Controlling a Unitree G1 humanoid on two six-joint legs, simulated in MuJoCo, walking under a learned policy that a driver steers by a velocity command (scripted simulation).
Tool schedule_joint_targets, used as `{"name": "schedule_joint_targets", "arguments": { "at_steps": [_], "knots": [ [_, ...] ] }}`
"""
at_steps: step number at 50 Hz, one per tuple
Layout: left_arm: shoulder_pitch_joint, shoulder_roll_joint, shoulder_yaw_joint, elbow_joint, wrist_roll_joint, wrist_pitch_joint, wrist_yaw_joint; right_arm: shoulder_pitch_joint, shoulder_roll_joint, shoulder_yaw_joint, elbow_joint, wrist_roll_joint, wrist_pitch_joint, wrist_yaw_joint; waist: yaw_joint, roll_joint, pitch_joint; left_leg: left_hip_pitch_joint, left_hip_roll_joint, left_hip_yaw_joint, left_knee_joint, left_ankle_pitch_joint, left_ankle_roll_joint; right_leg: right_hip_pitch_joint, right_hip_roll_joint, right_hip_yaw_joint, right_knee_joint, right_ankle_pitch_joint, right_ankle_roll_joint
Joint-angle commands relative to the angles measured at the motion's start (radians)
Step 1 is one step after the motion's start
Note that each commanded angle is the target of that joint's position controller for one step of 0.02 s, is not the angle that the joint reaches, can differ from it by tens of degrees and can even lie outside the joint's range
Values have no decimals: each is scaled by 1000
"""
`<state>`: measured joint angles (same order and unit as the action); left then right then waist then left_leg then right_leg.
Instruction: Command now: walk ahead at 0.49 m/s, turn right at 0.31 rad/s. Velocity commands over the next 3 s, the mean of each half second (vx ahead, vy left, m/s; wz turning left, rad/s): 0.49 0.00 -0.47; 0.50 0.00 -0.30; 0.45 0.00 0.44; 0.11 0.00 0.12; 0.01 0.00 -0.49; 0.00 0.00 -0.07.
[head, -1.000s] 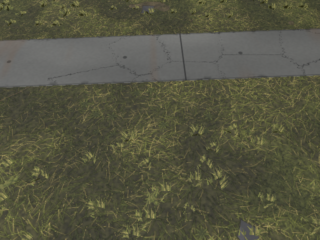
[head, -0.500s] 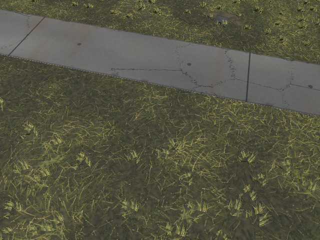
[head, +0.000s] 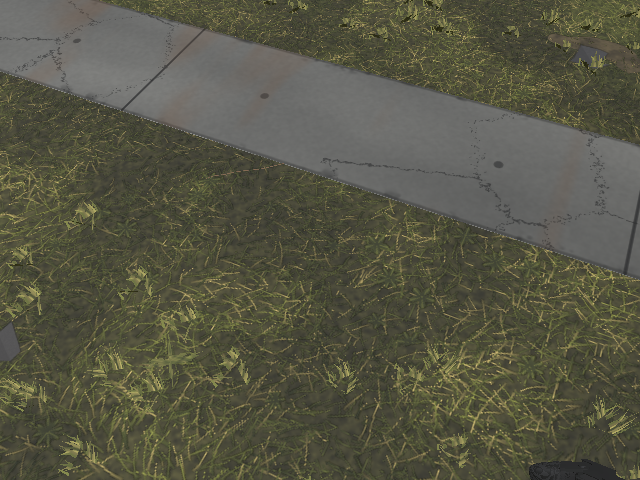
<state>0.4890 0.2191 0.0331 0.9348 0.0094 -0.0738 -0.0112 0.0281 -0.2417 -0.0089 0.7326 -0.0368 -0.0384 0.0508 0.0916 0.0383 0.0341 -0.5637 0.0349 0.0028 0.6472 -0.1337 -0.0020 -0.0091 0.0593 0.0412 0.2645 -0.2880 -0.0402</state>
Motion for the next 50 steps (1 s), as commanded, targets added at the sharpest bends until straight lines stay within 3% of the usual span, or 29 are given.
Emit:
{"name": "schedule_joint_targets", "arguments": {
  "at_steps": [1,2,3,4,5,6,7,8,10,15,19,21,25,28,29,30,31,32,33,34,35,36,37,39,44,50],
  "knots": [
    [-40,195,45,-55,0,-9,6,-10,-91,-22,-62,7,-21,-18,-79,-132,1,186,-41,22,-80,7,17,-106,-248,196,12,501,-125],
    [-52,204,48,-56,-2,-8,7,55,-104,-30,-41,7,-26,-27,-114,-121,-22,289,-59,26,-134,-2,30,-117,-233,190,87,557,-110],
    [-51,195,46,-54,-6,-8,4,170,-136,-44,-2,-3,-38,-40,-161,-73,-85,459,-53,14,-188,3,54,-155,-180,151,248,575,-90],
    [-68,159,37,-83,-14,-11,1,321,-206,-64,17,-24,-49,-57,-225,14,-199,672,124,-163,-230,-145,99,-287,-116,102,495,382,-66],
    [-11,45,16,-120,-30,-7,6,376,-282,-77,10,-41,-45,-66,-198,192,-288,856,389,-520,-320,-294,145,-539,5,7,772,-194,-39],
    [33,130,36,-111,-15,11,13,349,-270,-84,16,-12,-28,-65,-170,203,-289,776,429,-714,-396,-410,211,-627,-8,18,914,-232,-50],
    [-22,153,45,-98,0,23,11,267,-166,-60,1,-2,-25,-60,-140,80,-146,661,371,-580,-410,-445,195,-651,-67,40,947,-145,-58],
    [-71,127,42,-100,3,25,0,215,-111,-47,0,5,-33,-55,-127,46,-56,554,313,-429,-433,-315,178,-638,-95,34,921,-76,-51],
    [-91,111,45,-97,19,43,-15,207,-77,-38,15,4,-49,-58,-94,70,-17,465,245,-243,-461,-83,144,-587,-128,23,878,-28,-32],
    [-208,80,42,-143,27,74,-41,278,-89,-49,65,21,-81,-57,-81,42,-7,491,231,-54,-493,180,154,-675,-140,2,856,92,-6],
    [-356,67,28,-199,25,72,-58,315,-85,-49,95,17,-76,-57,-100,34,34,497,202,73,-502,241,147,-706,-138,-38,676,229,8],
    [-431,57,17,-225,25,68,-67,330,-101,-53,107,16,-74,-58,-117,36,48,496,197,123,-500,262,139,-660,-131,-78,549,283,0],
    [-526,70,11,-270,32,67,-73,394,-136,-61,143,16,-58,-68,-141,30,66,601,231,180,-453,390,125,-613,-105,-151,404,213,-49],
    [-463,95,23,-263,37,66,-59,404,-178,-69,161,13,-36,-78,-99,61,4,671,238,235,-246,818,108,-469,-15,-207,357,60,-111],
    [-373,114,34,-239,37,61,-52,404,-193,-73,162,12,-25,-80,-60,63,-52,668,238,243,-96,885,106,-365,24,-209,331,22,-138],
    [-216,141,52,-188,44,51,-39,394,-198,-73,155,16,-17,-79,10,30,-140,579,222,261,125,783,87,-155,49,-187,253,53,-169],
    [-72,227,83,-153,51,49,-21,401,-162,-63,123,10,-18,-75,58,-69,-245,350,193,258,424,390,56,102,-129,59,219,-75,-219],
    [-132,332,107,-182,25,60,-13,394,-80,-51,42,23,-27,-54,-16,-303,-317,-91,-38,170,783,-401,-11,357,-397,642,87,-91,-367],
    [-98,314,106,-190,8,74,-6,267,-165,-64,14,14,-39,-51,45,-123,-288,-206,-16,-13,816,-343,-6,334,-399,651,16,28,-366],
    [-144,271,94,-173,4,72,5,224,-139,-56,1,27,-52,-46,10,-78,-161,-227,36,-28,763,-242,4,224,-378,491,19,143,-346],
    [-181,215,80,-165,0,64,7,249,-129,-52,18,28,-59,-49,-44,-16,-71,-157,71,-26,650,-193,5,68,-329,392,7,295,-302],
    [-216,190,71,-165,-3,54,10,250,-124,-53,19,12,-48,-50,-82,-8,-40,-92,92,-36,579,-192,-2,-23,-271,319,0,377,-271],
    [-250,157,59,-170,-1,43,11,301,-111,-49,41,-3,-27,-47,-117,-14,-51,-26,99,-32,542,-184,-9,-73,-243,251,-16,425,-252],
    [-226,135,46,-151,-5,15,5,339,-88,-45,63,-12,4,-35,-132,-31,-64,25,95,-5,487,-163,-15,-115,-218,184,-48,513,-240],
    [-126,156,44,-95,-1,-6,-2,174,-86,-45,29,8,17,-20,-78,-69,12,-99,102,12,309,43,-2,-71,-193,75,-119,530,-151],
    [-67,142,27,-50,12,-18,16,29,-69,-35,-5,18,8,-9,-30,-81,63,-139,25,8,96,165,40,54,-222,-32,-145,576,-100]
  ]
}}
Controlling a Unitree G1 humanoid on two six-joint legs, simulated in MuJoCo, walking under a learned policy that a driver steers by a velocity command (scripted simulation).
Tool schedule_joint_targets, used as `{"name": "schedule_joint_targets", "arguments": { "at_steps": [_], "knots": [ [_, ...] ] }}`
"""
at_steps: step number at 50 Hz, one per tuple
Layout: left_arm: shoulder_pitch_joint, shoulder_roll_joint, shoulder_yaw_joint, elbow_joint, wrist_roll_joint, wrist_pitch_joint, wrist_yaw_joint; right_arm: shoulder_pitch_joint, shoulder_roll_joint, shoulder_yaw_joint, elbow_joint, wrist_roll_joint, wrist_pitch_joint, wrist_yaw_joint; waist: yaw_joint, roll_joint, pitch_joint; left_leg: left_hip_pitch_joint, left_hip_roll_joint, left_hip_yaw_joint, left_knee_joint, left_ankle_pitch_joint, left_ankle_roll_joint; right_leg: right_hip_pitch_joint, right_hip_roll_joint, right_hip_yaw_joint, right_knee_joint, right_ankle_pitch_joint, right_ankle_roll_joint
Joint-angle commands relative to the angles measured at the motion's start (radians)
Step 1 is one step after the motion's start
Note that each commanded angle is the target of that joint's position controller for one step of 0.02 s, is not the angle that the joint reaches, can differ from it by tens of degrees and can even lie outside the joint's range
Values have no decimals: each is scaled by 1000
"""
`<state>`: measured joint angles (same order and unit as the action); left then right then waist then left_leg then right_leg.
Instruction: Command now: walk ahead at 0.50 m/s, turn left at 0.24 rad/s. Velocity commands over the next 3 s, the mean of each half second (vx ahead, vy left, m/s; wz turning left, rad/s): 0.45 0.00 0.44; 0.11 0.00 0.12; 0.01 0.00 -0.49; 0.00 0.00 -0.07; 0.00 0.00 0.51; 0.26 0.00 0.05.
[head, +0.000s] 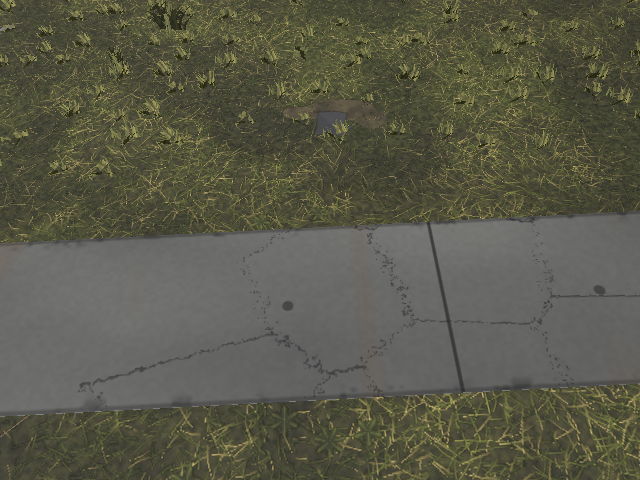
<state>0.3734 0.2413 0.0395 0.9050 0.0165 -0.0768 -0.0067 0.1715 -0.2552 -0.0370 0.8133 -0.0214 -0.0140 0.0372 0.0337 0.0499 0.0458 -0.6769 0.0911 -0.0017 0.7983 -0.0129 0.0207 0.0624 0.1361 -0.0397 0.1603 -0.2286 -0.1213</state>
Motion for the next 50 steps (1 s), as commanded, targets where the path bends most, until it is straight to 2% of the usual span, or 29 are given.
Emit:
{"name": "schedule_joint_targets", "arguments": {
  "at_steps": [1,3,5,7,8,9,10,11,12,13,14,15,17,18,22,25,28,31,32,33,34,35,36,37,38,40,43,46,50],
  "knots": [
    [59,115,17,-11,6,-15,16,-139,-52,-4,-94,0,-18,7,34,-90,60,-28,-40,28,-89,40,25,11,-307,34,-38,541,-16],
    [70,114,10,6,9,-13,26,-170,-45,1,-108,-5,-22,11,36,-90,66,-6,-63,67,-155,3,46,63,-323,4,-8,642,-9],
    [54,134,9,15,14,-13,37,-135,-49,-1,-104,-6,-22,8,7,-114,32,97,-115,118,-195,-84,81,95,-333,-34,93,934,10],
    [38,168,16,19,20,-4,48,-2,-79,-14,-67,-9,-24,-1,-58,-149,-51,240,-177,148,-212,-190,125,119,-344,-57,314,1201,23],
    [27,185,20,14,21,3,49,130,-106,-28,-27,-13,-31,-5,-114,-150,-118,389,-194,128,-264,-194,155,72,-342,-67,496,1160,25],
    [-14,191,19,-11,12,2,47,287,-151,-49,13,-29,-37,-14,-201,-108,-195,633,-118,10,-326,-177,210,-110,-318,-95,754,915,35],
    [30,98,-2,-69,-10,-10,28,341,-280,-88,12,-35,-29,-28,-161,125,-299,957,182,-460,-328,-141,370,-519,-141,-117,1175,160,85],
    [-13,140,9,-86,9,-20,19,295,-258,-85,13,12,-22,-19,-142,71,-343,1002,254,-765,-456,-70,438,-714,-52,66,1322,-269,81],
    [-80,134,5,-112,12,-30,11,224,-232,-81,11,26,-18,-21,-113,-1,-183,867,221,-598,-487,-114,399,-784,-135,128,1280,-168,75],
    [-99,137,2,-121,6,-39,6,171,-173,-67,2,21,-15,-21,-85,-59,-86,722,189,-498,-526,-83,358,-762,-174,109,1199,-105,79],
    [-101,131,4,-118,10,-32,6,135,-138,-57,-1,17,-17,-23,-46,-92,-20,607,137,-419,-550,-15,315,-718,-201,101,1119,-93,90],
    [-87,122,1,-123,26,-11,5,116,-118,-49,1,21,-22,-28,-15,-81,-1,524,89,-356,-569,43,289,-663,-218,96,1061,-91,110],
    [-70,98,-6,-128,38,24,-2,126,-134,-51,3,22,-40,-27,2,-44,-21,463,38,-289,-582,124,279,-612,-222,70,986,-74,140],
    [-85,93,-7,-139,35,33,-2,133,-152,-55,6,22,-45,-26,5,-36,-13,443,24,-264,-579,235,275,-613,-219,55,946,-51,155],
    [-202,84,-12,-190,24,40,5,187,-171,-61,14,24,-37,-30,-30,-2,-32,466,-38,-188,-490,605,198,-615,-183,19,748,73,187],
    [-284,90,-16,-222,10,41,7,235,-172,-64,16,24,-15,-41,-79,36,-72,552,-50,-216,-433,616,144,-617,-148,25,633,150,176],
    [-333,107,-19,-241,4,35,13,254,-172,-67,8,12,6,-54,-104,41,-73,626,-34,-282,-364,584,135,-614,-117,48,529,132,162],
    [-210,154,-9,-209,3,17,27,168,-192,-75,-31,5,8,-61,-36,51,-89,604,-45,-355,-240,538,92,-428,-93,89,346,110,117],
    [-107,163,-4,-179,12,3,35,132,-188,-72,-38,17,-2,-58,25,19,-119,574,-78,-323,-129,507,66,-288,-118,83,231,271,89],
    [-11,221,5,-173,22,-10,46,161,-129,-53,-71,32,-16,-52,37,-108,-240,476,-129,-258,93,189,31,-63,-337,254,264,617,28],
    [-46,274,19,-189,11,9,43,345,-68,-46,-62,56,-11,-60,-46,-327,-366,286,-315,-130,353,-659,4,115,-605,568,300,1114,-176],
    [-51,203,13,-189,-14,24,32,380,-135,-50,-9,8,5,-69,-53,-205,-370,258,-256,-151,437,-651,13,26,-588,642,286,984,-218],
    [-110,113,-12,-196,-16,25,27,309,-136,-50,11,-5,17,-64,-53,-107,-249,264,-230,-178,440,-571,4,-92,-507,523,254,804,-186],
    [-169,53,-34,-193,-7,27,24,246,-113,-40,7,-6,26,-60,-59,-79,-178,279,-202,-179,355,-528,-8,-186,-433,422,214,651,-134],
    [-199,47,-42,-186,-2,29,25,207,-97,-32,-3,-3,39,-54,-69,-134,-132,301,-174,-160,267,-501,-22,-241,-375,357,176,564,-95],
    [-208,100,-27,-159,6,40,21,222,-90,-22,8,-6,63,-47,-94,-215,-112,386,-168,-59,138,-472,-42,-314,-283,277,161,532,-60],
    [-144,179,9,-141,3,59,13,165,-97,-17,2,6,75,-63,-60,-203,-124,368,-180,-26,33,-500,-46,-277,-288,352,151,369,-78],
    [-149,186,30,-145,1,84,9,105,-99,-12,-14,11,75,-72,-46,-215,-104,376,-172,-29,-42,-451,-29,-325,-281,424,91,42,-74],
    [-180,179,51,-150,0,117,7,139,-78,-4,-6,17,49,-81,-70,-203,-89,502,-184,-12,-250,-353,13,-418,-253,469,73,-91,-33]
  ]
}}
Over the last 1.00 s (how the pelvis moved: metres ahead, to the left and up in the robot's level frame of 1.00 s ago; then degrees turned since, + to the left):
0.49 -0.12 0.00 -24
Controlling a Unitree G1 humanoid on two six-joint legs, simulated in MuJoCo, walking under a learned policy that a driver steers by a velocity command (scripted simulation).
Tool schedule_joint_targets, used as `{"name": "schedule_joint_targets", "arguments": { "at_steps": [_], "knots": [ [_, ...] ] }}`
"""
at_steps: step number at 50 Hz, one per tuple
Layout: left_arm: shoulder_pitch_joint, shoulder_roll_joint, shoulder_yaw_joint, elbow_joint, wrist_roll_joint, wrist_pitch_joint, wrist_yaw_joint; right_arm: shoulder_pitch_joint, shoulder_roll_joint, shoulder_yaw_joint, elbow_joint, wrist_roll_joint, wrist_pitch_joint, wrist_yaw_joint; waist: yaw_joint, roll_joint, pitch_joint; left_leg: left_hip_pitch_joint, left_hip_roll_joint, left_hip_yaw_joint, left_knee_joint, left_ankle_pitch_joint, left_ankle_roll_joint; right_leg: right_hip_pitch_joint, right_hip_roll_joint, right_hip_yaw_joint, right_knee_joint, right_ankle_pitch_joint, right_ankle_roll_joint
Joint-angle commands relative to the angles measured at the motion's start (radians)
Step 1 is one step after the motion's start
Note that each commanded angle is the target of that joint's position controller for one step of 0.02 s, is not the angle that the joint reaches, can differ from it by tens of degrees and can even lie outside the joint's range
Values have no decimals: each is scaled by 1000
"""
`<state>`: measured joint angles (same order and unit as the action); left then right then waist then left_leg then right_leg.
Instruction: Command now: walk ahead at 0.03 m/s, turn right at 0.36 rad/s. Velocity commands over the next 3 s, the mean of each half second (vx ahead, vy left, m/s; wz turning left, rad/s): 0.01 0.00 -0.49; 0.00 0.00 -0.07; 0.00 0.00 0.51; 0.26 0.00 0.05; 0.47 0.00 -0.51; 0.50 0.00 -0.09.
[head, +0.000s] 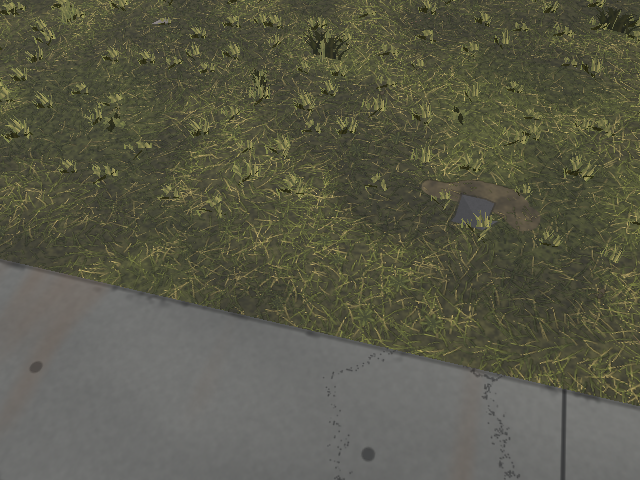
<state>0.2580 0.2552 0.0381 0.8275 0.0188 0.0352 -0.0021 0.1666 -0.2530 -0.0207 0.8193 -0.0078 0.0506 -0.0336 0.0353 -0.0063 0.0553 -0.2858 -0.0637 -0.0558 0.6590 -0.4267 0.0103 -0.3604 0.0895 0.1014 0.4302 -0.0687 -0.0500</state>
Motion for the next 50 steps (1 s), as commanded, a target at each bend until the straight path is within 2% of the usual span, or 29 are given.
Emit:
{"name": "schedule_joint_targets", "arguments": {
  "at_steps": [1,2,3,4,5,6,7,10,14,17,20,21,22,23,24,25,26,27,29,32,36,39,41,43,44,45,46,47,50],
  "knots": [
    [-75,161,55,-75,-8,11,3,175,-81,-22,-5,1,-24,-15,-89,-136,-93,179,-27,40,-221,105,42,-41,-183,323,-180,-286,-70],
    [-71,137,51,-83,-16,11,4,185,-124,-32,-10,-10,-32,-22,-88,-72,-82,231,53,-42,-335,58,70,-110,-134,283,-125,-358,-18],
    [-95,91,43,-121,-35,6,2,178,-225,-55,-28,-28,-34,-31,-86,137,-71,242,276,-308,-460,-81,160,-242,-16,136,75,-434,39],
    [-72,112,51,-105,-11,1,8,66,-247,-65,-51,-33,-33,-29,-62,215,-7,77,446,-427,-522,9,244,-236,60,-31,362,-457,48],
    [-43,154,66,-82,9,3,8,25,-174,-46,-68,-31,-37,-29,-23,94,-5,2,419,-344,-476,193,255,-162,-2,-4,534,-432,46],
    [11,142,71,-57,7,8,4,-28,-123,-31,-79,-24,-41,-28,22,59,-13,-17,356,-235,-441,324,228,-129,-1,-13,623,-388,47],
    [44,134,71,-43,11,16,2,-54,-109,-26,-91,-20,-46,-27,38,71,-25,18,310,-154,-414,420,202,-140,-9,-24,692,-350,55],
    [16,115,63,-52,6,30,-14,11,-113,-28,-86,-19,-48,-24,-10,131,-40,167,271,-37,-346,656,195,-210,-32,-72,674,-342,89],
    [-83,86,43,-107,-5,38,-35,105,-160,-48,-61,-20,-42,-15,-79,161,-63,289,315,-15,-290,721,205,-172,-59,-108,464,-391,100],
    [-95,92,40,-131,-20,39,-38,97,-193,-63,-61,-24,-38,3,-85,196,-77,247,330,18,-249,764,193,-45,-48,-164,330,-413,71],
    [-61,89,40,-136,-19,29,-32,74,-208,-73,-60,-13,-35,11,-53,187,-89,212,334,50,-163,735,156,65,-34,-195,139,-322,39],
    [-34,89,40,-131,-10,18,-25,68,-208,-75,-56,-7,-34,11,-22,148,-95,156,317,87,-93,643,109,154,-30,-183,-12,-177,25],
    [0,145,54,-127,5,4,-15,99,-187,-72,-55,-10,-35,13,-7,19,-122,24,275,143,66,440,44,298,-112,-27,-116,-73,-2],
    [16,316,90,-151,1,-9,-12,91,-83,-45,-127,-18,-30,18,-33,-287,-117,-283,99,221,299,-163,-45,418,-444,402,-99,452,-133],
    [128,309,99,-121,-17,-10,-11,-3,-113,-44,-141,-20,-14,-1,65,-178,-149,-301,75,68,434,-248,-43,375,-482,394,-70,583,-268],
    [96,254,83,-116,-16,-8,-7,-8,-121,-47,-136,-10,-6,-2,27,-114,-94,-320,93,34,492,-183,-40,341,-425,317,-73,509,-273],
    [12,204,69,-127,-16,-1,1,-3,-128,-50,-124,-2,-10,3,-8,-88,-40,-316,108,17,471,-90,-37,284,-352,247,-92,394,-233],
    [-49,179,60,-141,-17,4,7,3,-144,-55,-119,-6,-14,6,-33,-98,-25,-313,114,13,434,-25,-37,273,-294,210,-102,331,-191],
    [-64,167,56,-149,-21,5,9,46,-154,-60,-103,-23,-12,17,-44,-111,-71,-267,91,28,436,35,-49,273,-248,176,-96,372,-178],
    [-43,153,49,-138,-15,-7,9,75,-122,-51,-87,-10,-3,24,-41,-86,-105,-231,86,45,358,56,-56,295,-251,145,-104,363,-178],
    [-39,98,14,-106,8,-17,19,48,-80,-30,-71,-10,8,25,-17,-111,-82,-76,95,49,132,67,-37,223,-249,108,-138,205,-155],
    [-42,134,12,-79,18,-19,24,45,-95,-30,-54,0,8,23,-9,-116,-50,25,63,61,13,55,-13,170,-265,114,-126,128,-150],
    [-61,168,19,-72,7,-14,32,61,-106,-31,-50,2,-1,23,-31,-91,-39,50,47,66,-71,70,5,169,-281,123,-76,150,-148],
    [-55,178,25,-62,-4,-12,41,79,-113,-28,-47,-5,-22,20,-55,-39,-37,122,70,16,-250,254,26,149,-263,108,-14,122,-96],
    [-48,162,23,-75,-1,-15,43,96,-159,-35,-49,-16,-35,17,-41,34,-60,158,158,-116,-273,404,51,119,-209,69,72,48,-60],
    [-29,124,20,-90,-8,-13,42,87,-245,-60,-47,-2,-38,20,0,181,-52,155,279,-296,-281,609,139,44,-57,-54,164,-165,-12],
    [-61,111,15,-82,-2,-4,49,118,-219,-58,-44,2,-39,29,-51,209,-52,119,378,-410,-331,678,234,30,-5,-105,262,-349,12],
    [-93,118,20,-91,-4,1,48,139,-199,-55,-39,-8,-42,32,-72,205,-44,124,392,-444,-365,655,279,-23,-1,-78,406,-484,16],
    [-95,105,23,-94,-6,6,32,68,-191,-67,-48,-4,-26,19,-31,133,-31,110,272,-320,-359,526,232,-81,-41,-41,527,-423,41]
  ]
}}
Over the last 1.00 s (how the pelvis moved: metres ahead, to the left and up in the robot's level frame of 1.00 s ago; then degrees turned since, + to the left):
0.38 0.05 -0.01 17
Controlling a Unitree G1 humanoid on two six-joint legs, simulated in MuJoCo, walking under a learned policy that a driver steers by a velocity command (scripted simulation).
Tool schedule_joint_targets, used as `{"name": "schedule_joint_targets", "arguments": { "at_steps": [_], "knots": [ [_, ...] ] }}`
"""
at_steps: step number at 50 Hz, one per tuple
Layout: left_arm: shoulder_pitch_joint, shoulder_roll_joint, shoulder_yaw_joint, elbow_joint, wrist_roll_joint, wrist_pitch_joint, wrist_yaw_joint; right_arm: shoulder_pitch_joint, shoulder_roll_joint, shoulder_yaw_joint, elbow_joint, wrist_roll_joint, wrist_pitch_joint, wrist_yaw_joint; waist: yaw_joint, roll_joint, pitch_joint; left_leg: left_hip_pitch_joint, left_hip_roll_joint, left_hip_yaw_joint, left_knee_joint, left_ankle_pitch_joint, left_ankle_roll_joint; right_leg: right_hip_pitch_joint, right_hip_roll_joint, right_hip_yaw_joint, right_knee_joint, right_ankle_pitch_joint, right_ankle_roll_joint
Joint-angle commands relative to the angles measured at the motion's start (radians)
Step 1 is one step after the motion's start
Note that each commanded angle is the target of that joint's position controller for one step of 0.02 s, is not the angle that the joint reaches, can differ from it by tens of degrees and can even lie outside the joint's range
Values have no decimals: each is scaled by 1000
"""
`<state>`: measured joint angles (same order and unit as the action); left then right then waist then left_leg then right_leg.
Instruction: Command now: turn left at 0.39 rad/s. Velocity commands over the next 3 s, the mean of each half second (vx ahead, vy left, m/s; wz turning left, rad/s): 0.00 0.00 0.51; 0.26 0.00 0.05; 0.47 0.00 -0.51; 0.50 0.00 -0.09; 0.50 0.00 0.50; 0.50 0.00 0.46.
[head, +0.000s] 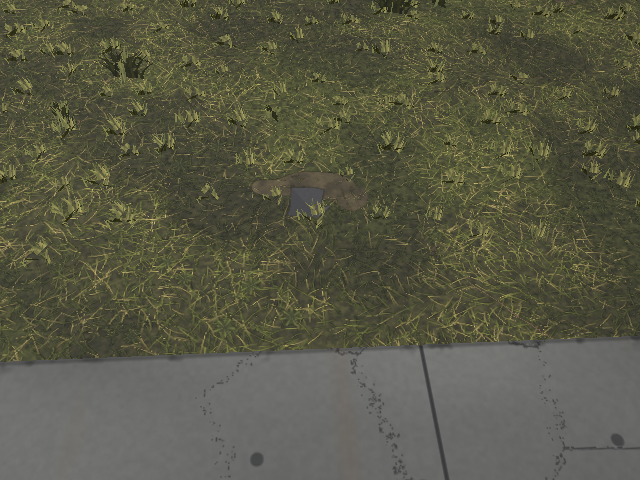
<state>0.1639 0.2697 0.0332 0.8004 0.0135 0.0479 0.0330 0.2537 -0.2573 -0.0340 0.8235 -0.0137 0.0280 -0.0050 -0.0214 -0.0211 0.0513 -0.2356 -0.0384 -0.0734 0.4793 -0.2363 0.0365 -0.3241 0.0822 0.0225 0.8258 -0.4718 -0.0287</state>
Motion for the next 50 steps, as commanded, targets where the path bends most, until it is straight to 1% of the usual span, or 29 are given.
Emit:
{"name": "schedule_joint_targets", "arguments": {
  "at_steps": [1,3,6,8,9,10,11,12,13,14,15,17,18,22,27,28,30,31,32,33,34,35,36,37,38,39,42,47,50],
  "knots": [
    [7,82,25,-64,0,-8,-4,-34,-177,-56,-56,4,2,-10,30,150,-41,77,206,-268,-170,318,183,-117,-30,24,92,-1,32],
    [-4,70,19,-71,-1,-10,-4,-16,-172,-62,-56,5,10,-5,6,161,-69,106,184,-268,-152,308,177,-110,-19,2,17,6,52],
    [-1,69,15,-88,-10,-16,1,-13,-194,-78,-57,0,20,2,-9,183,-97,88,186,-317,-132,291,168,-37,-11,1,-118,28,50],
    [52,77,17,-83,-11,-24,7,-56,-202,-84,-68,0,25,8,17,190,-108,39,170,-348,-112,288,139,64,2,-5,-255,75,38],
    [102,74,17,-70,-8,-30,12,-91,-202,-85,-77,7,27,9,51,180,-111,-8,144,-346,-86,246,105,149,6,-12,-385,158,29],
    [136,102,25,-63,0,-37,19,-100,-182,-80,-86,14,25,7,64,138,-108,-91,98,-326,-46,122,51,242,-41,30,-508,204,16],
    [145,193,42,-73,17,-41,27,-52,-115,-65,-96,13,21,8,39,-70,-108,-211,-5,-207,134,-117,-6,311,-280,271,-632,78,-30],
    [55,281,60,-104,20,-34,20,-50,-113,-66,-107,5,20,-3,26,-242,-53,-317,-126,-27,320,-332,-32,185,-463,479,-671,129,-143],
    [57,218,45,-107,29,-34,12,-56,-183,-81,-98,-17,22,-4,18,-128,-33,-280,-45,-54,488,-327,-29,118,-471,437,-634,257,-194],
    [15,150,26,-116,21,-37,9,-40,-181,-88,-75,-12,25,4,-11,-66,-13,-265,-37,-55,561,-274,-25,96,-413,336,-609,338,-187],
    [-24,122,17,-128,18,-39,9,-12,-170,-87,-57,-9,31,12,-30,-61,-3,-266,-30,-38,615,-222,-33,104,-350,231,-587,414,-161],
    [-16,120,16,-131,14,-46,16,7,-155,-82,-46,-9,39,31,-22,-114,-30,-297,-22,-1,655,-176,-59,187,-295,118,-546,580,-148],
    [16,121,18,-124,15,-46,16,-13,-150,-78,-52,-6,41,37,-2,-111,-39,-307,-20,13,643,-171,-71,223,-292,92,-530,638,-153],
    [116,145,33,-94,13,-45,14,-105,-127,-63,-96,0,49,50,60,-119,-52,-337,5,43,521,-190,-92,348,-345,72,-499,702,-187],
    [101,172,46,-89,18,-44,-5,-138,-104,-46,-134,11,52,57,64,-144,-62,-181,20,115,325,-220,-60,284,-368,1,-457,744,-181],
    [113,182,50,-85,21,-44,-11,-138,-103,-44,-140,11,50,57,71,-152,-80,-139,12,131,284,-231,-47,266,-369,2,-467,652,-178],
    [121,200,57,-76,25,-43,-22,-145,-106,-40,-151,8,45,59,73,-159,-77,-69,0,150,182,-237,-15,216,-373,28,-502,341,-171],
    [106,201,58,-74,22,-40,-27,-124,-99,-37,-145,3,40,61,49,-138,-62,4,-9,163,85,-194,5,159,-365,24,-497,204,-156],
    [91,180,52,-70,13,-36,-31,-56,-83,-32,-114,-7,29,56,6,-96,-50,152,-28,166,-52,-123,29,49,-336,2,-447,104,-133],
    [94,114,31,-67,13,-35,-36,56,-96,-34,-65,-15,12,45,-39,22,-73,349,20,64,-148,-147,51,-102,-277,-55,-326,-9,-92],
    [65,-19,-10,-118,15,-38,-52,167,-191,-47,-56,-28,-7,31,-83,321,-111,486,356,-379,-309,-440,127,-332,-148,-193,0,-177,-15],
    [6,85,16,-127,35,-32,-47,166,-256,-63,-50,-21,-15,17,-104,243,29,295,457,-511,-378,-420,220,-431,-108,-94,116,-130,-12],
    [-19,136,35,-125,18,-32,-54,122,-205,-49,-46,-21,-21,10,-74,151,96,233,407,-411,-374,-408,219,-413,-145,-10,162,-23,-22],
    [24,137,39,-95,0,-42,-70,62,-157,-31,-51,-18,-32,5,-27,143,116,211,345,-311,-386,-345,177,-391,-145,19,163,67,-26],
    [70,141,44,-62,-1,-50,-78,21,-138,-25,-58,-15,-44,0,0,149,105,229,293,-217,-397,-247,136,-369,-137,37,164,129,-26],
    [107,139,47,-28,9,-51,-80,16,-124,-20,-57,-16,-59,-7,5,146,88,242,261,-133,-391,-125,114,-351,-119,44,200,181,-24],
    [126,100,46,0,9,-50,-80,62,-107,-16,-29,-13,-89,-4,10,104,55,277,246,5,-363,117,87,-381,-104,59,269,262,-19],
    [18,67,42,-26,21,-44,-85,135,-83,-10,19,-13,-103,-6,-16,94,103,297,258,93,-377,247,98,-502,-112,34,212,337,18],
    [-51,30,25,-55,24,-49,-94,147,-75,-4,45,-11,-110,-10,-20,96,113,298,247,169,-354,424,90,-470,-108,-37,65,386,13]
  ]
}}
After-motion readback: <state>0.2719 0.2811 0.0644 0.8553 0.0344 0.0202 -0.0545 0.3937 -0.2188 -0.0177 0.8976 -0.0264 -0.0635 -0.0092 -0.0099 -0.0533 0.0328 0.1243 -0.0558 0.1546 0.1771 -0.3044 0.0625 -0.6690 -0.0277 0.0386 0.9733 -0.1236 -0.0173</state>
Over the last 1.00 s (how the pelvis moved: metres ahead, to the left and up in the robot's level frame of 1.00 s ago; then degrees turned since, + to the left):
-0.02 -0.01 0.00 -16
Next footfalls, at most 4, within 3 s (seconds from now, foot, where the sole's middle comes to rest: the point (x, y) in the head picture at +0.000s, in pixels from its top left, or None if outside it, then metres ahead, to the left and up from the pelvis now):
0.20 right None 0.03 -0.11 -0.78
0.66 left None -0.03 0.08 -0.78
1.18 right None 0.33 0.02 -0.78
1.74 left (250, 402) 0.65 0.14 -0.78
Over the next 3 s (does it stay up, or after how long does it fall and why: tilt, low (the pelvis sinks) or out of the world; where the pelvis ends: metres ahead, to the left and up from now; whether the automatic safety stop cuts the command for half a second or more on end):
stays up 1.15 0.06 -0.16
